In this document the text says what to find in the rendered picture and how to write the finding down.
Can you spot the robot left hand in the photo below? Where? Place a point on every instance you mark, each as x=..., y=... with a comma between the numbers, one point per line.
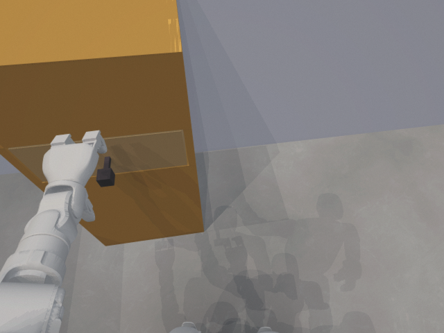
x=66, y=160

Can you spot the robot left shin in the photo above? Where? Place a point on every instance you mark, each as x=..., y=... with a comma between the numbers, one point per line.
x=188, y=324

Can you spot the left robot upper arm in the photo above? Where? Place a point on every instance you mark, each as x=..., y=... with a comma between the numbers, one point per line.
x=31, y=307

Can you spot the cabinet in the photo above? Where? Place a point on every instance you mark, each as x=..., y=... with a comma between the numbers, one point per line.
x=74, y=66

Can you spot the left robot forearm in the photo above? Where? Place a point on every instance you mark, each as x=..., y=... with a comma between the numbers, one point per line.
x=42, y=251

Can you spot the drawer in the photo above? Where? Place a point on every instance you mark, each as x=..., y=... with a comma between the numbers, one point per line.
x=127, y=153

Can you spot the handle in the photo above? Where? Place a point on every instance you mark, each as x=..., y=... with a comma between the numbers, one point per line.
x=105, y=177

